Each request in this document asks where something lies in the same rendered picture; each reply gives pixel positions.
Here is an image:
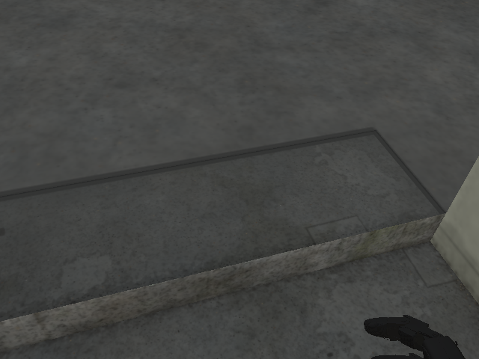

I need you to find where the right robot hand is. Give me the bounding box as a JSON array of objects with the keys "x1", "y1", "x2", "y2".
[{"x1": 364, "y1": 315, "x2": 465, "y2": 359}]

